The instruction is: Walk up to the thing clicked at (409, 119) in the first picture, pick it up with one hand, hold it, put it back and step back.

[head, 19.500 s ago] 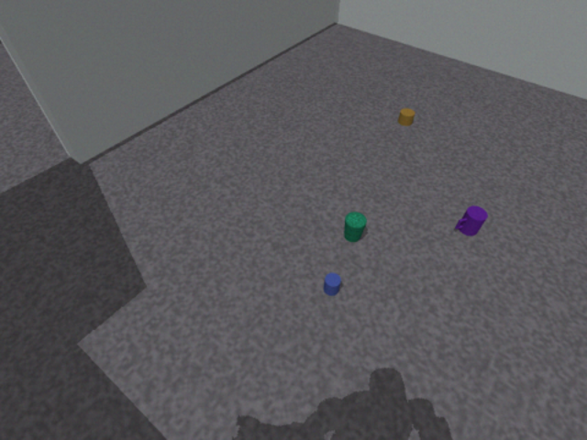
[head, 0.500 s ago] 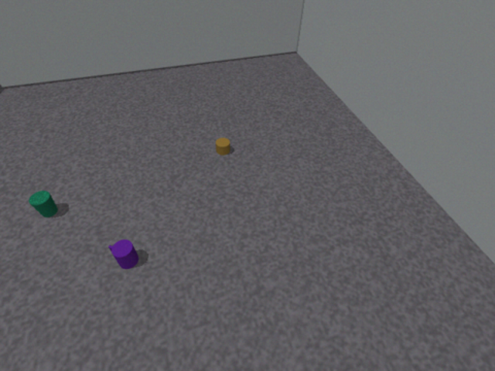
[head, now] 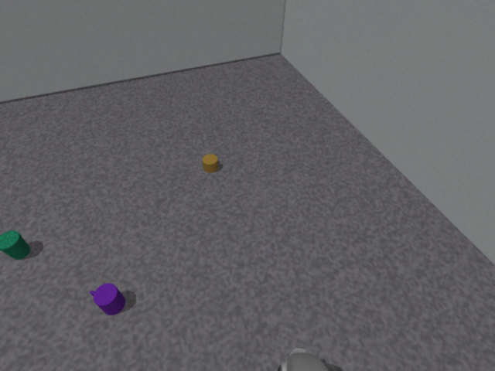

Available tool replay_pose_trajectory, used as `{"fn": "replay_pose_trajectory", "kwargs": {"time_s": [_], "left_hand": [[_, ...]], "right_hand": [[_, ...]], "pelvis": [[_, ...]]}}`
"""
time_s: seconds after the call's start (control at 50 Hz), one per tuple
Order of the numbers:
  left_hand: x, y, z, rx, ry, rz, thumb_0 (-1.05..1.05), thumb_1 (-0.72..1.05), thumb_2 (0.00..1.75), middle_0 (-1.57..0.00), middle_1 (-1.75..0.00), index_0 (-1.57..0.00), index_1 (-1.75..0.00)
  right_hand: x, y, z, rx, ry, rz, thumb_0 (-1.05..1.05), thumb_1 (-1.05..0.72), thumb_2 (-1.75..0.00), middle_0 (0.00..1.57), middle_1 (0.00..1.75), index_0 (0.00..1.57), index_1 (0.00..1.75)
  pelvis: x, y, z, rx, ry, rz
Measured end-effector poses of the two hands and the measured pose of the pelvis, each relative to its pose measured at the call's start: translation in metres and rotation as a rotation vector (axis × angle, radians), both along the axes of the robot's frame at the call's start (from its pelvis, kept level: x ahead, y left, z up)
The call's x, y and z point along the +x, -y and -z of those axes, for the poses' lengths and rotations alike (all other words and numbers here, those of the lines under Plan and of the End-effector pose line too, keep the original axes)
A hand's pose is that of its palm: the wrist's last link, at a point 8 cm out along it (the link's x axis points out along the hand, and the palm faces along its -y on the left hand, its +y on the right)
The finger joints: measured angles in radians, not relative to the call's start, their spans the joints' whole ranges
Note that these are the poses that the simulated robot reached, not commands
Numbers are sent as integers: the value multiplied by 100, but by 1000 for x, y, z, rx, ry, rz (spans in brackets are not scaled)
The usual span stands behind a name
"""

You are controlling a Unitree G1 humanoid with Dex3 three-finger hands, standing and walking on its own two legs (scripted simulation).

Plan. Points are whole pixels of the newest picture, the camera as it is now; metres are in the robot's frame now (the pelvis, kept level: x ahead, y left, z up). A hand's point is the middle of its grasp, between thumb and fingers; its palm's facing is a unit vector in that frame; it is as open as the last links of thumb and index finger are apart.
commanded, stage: walk up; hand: left
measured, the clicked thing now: (210, 163) +1.29 +0.19 -0.74
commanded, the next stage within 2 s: none
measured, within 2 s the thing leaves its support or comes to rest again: neither
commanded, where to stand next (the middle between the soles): +0.89 -0.05 m, yaw +0 degrees
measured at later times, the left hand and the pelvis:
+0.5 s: hand (120, 321) +0.25 +0.25 -0.14, palm faces +0.02 -0.93 -0.36, open 7.3 cm; pelvis +0.24 -0.04 +0.00, yaw +2 degrees
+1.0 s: hand (160, 192) +0.56 +0.22 -0.13, palm faces -0.06 -0.91 -0.42, open 7.3 cm; pelvis +0.47 -0.06 -0.02, yaw +0 degrees
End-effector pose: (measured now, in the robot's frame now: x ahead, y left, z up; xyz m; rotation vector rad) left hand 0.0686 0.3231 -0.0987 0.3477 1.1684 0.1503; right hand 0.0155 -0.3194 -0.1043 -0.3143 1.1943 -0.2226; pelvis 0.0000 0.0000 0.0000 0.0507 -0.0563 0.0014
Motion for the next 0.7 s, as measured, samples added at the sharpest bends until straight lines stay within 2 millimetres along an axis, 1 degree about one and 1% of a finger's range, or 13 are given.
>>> {"fn": "replay_pose_trajectory", "kwargs": {"time_s": [0.06, 0.1, 0.14, 0.2, 0.26, 0.32, 0.42, 0.52, 0.56, 0.6, 0.64, 0.7], "left_hand": [[50, 13, -4, 25, 42, 18, 1, 91, 90, -20, -30, -21, -30], [81, 22, -4, 49, 92, 16, 1, 91, 90, -20, -30, -21, -30], [104, 31, -6, 62, 144, 6, 1, 91, 90, -20, -30, -21, -30], [121, 44, -15, 56, 164, -15, 0, 91, 90, -20, -30, -21, -30], [130, 51, -21, 51, 142, -31, 0, 91, 90, -20, -30, -21, -30], [137, 53, -22, 46, 107, -44, 0, 90, 90, -20, -30, -21, -30], [151, 46, -14, 33, 37, -75, 1, 90, 90, -20, -30, -21, -31], [175, 30, 7, 13, -36, -108, 1, 90, 90, -20, -30, -21, -31], [190, 21, 20, 9, -66, -111, 1, 90, 90, -20, -30, -21, -31], [209, 16, 29, 9, -96, -118, 1, 90, 90, -20, -30, -21, -30], [233, 15, 31, 6, -111, -101, 1, 91, 90, -20, -30, -21, -30], [276, 16, 26, -5, -85, -70, 1, 91, 90, -20, -30, -21, -30]], "right_hand": [[25, 13, 17, 19, -19, 13, 1, -90, -90, 21, 30, 20, 30], [47, 24, 31, 23, -31, 8, 1, -90, -90, 21, 30, 20, 30], [74, 31, 38, 27, -38, -3, 1, -90, -90, 21, 30, 20, 30], [120, 35, 33, 37, -10, -30, 1, -90, -90, 21, 30, 20, 30], [167, 38, 21, 44, 44, -64, 1, -91, -90, 21, 30, 20, 30], [207, 41, 8, 40, 73, -91, 1, -91, -90, 21, 30, 20, 30], [268, 42, -7, 11, 65, -132, 1, -91, -90, 21, 30, 20, 30], [339, 31, -13, -27, 73, -163, 1, -91, -90, 21, 30, 20, 30], [371, 23, -11, -46, 100, -176, 1, -91, -90, 21, 30, 20, 30], [397, 15, -12, -62, 140, -183, 1, -91, -90, 21, 30, 20, 30], [415, 8, -17, -54, 178, -162, 1, -91, -90, 21, 30, 20, 30], [431, 2, -25, -43, 192, -132, 1, -90, -90, 21, 30, 20, 30]], "pelvis": [[34, 14, 8, 2, -2, 1], [57, 25, 18, -13, 1, -2], [74, 34, 22, -25, 9, -7], [98, 40, 14, -30, 14, -8], [124, 44, 4, -40, 9, -10], [150, 46, -2, -48, 1, -11], [197, 44, -5, -61, -15, -17], [252, 32, 4, -78, -25, -27], [277, 23, 12, -76, -29, -25], [296, 17, 17, -57, -26, -21], [313, 14, 14, -56, -24, -19], [338, 14, 7, -44, -18, -8]]}}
